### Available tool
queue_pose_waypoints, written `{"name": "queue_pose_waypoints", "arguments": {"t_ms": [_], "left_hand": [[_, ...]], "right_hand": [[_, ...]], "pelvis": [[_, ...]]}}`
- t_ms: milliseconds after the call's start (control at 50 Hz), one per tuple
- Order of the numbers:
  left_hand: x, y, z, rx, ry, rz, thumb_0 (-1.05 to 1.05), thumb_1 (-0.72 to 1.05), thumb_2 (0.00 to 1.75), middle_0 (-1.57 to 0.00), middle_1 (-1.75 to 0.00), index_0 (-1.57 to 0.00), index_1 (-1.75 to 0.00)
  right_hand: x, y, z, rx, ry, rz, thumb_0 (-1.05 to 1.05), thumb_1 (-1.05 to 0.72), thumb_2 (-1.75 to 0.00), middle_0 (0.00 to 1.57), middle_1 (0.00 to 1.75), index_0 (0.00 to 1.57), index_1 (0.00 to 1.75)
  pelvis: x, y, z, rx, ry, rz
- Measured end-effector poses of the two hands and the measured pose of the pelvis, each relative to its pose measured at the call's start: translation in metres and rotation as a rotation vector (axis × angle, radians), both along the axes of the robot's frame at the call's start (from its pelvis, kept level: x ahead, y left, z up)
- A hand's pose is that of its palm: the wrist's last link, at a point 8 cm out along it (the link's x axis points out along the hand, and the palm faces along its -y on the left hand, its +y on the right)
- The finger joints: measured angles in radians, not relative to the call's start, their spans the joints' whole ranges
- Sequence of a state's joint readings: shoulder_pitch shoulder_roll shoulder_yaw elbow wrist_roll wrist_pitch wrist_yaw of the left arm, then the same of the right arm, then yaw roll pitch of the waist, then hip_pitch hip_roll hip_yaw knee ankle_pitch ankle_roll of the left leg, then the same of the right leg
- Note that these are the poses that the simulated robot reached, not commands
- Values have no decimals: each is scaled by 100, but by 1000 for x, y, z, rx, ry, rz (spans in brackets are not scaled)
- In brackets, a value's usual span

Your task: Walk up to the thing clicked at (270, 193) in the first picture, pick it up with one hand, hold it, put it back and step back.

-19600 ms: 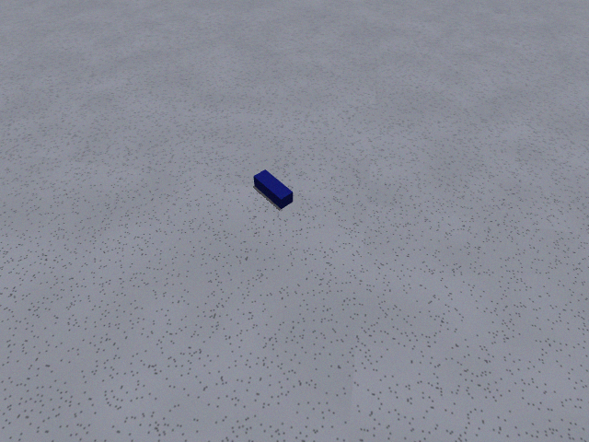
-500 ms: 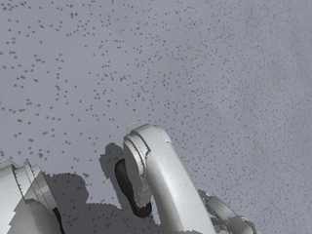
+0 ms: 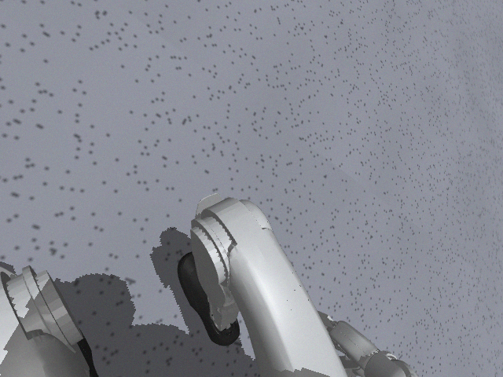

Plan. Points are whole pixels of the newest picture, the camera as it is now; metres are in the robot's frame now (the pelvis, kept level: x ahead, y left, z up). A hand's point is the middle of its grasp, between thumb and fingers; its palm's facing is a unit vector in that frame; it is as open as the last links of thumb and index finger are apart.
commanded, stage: close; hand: left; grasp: from above
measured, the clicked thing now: out of the picture +0.45 +0.35 -0.27
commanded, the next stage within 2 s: settle in 1.36 s
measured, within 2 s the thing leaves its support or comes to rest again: leaves its support in 1.88 s
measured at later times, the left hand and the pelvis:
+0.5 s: hand out of the picture +0.44 +0.33 -0.25, palm faces -0.43 -0.18 -0.88, open 12.4 cm; pelvis +0.00 +0.00 +0.00, yaw +0 degrees
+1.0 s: hand out of the picture +0.44 +0.33 -0.25, palm faces -0.42 -0.17 -0.89, open 10.5 cm; pelvis +0.00 +0.00 +0.00, yaw +0 degrees
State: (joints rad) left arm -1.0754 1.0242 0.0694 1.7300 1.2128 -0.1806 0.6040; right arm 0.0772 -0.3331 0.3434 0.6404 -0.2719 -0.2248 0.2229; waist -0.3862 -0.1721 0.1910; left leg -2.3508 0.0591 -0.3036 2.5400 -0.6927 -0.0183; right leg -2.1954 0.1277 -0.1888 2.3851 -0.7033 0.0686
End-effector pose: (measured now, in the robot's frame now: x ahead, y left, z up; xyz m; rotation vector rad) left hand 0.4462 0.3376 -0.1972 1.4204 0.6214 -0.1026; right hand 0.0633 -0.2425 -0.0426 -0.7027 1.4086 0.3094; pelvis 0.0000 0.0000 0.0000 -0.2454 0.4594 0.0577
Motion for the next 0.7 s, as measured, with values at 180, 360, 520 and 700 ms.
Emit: {"name": "queue_pose_waypoints", "arguments": {"t_ms": [180,360,520,700], "left_hand": [[-1,-2,3,-6,0,1,0,-40,90,-14,-102,-15,-100],[-1,-2,6,-8,-10,-3,0,-31,83,-20,-98,-22,-96],[-4,-1,2,-4,8,-3,0,-22,77,-26,-93,-28,-90],[1,1,0,-7,-8,-5,0,-10,71,-35,-88,-38,-85]], "right_hand": [[3,-1,0,9,-8,4,0,-90,-90,20,30,20,30],[5,-2,0,3,-17,5,0,-90,-90,20,30,20,30],[4,-3,1,-6,-15,9,0,-90,-90,20,30,20,30],[1,-2,2,-8,9,7,0,-89,-90,20,30,20,30]], "pelvis": [[0,-1,2,2,-1,0],[-2,-1,2,4,-2,-1],[-2,-1,2,4,-5,-1],[0,-1,2,1,-1,-2]]}}
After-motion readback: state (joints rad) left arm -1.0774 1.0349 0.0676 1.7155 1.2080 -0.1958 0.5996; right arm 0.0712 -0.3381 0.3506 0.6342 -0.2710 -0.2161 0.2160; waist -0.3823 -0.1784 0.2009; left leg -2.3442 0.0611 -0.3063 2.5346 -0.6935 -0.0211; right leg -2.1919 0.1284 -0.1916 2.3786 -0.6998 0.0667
